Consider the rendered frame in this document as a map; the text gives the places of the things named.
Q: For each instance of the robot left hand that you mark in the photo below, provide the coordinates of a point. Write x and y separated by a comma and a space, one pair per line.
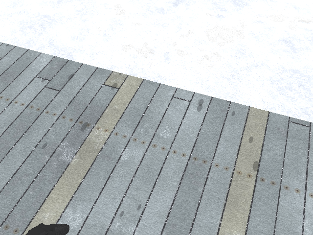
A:
50, 229

